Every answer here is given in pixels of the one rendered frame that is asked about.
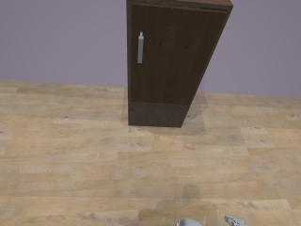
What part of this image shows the handle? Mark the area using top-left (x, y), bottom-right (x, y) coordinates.
top-left (137, 31), bottom-right (144, 64)

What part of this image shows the right robot hand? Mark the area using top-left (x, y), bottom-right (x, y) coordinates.
top-left (224, 215), bottom-right (247, 226)

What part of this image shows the cupboard door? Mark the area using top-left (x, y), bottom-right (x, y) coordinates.
top-left (131, 2), bottom-right (228, 105)

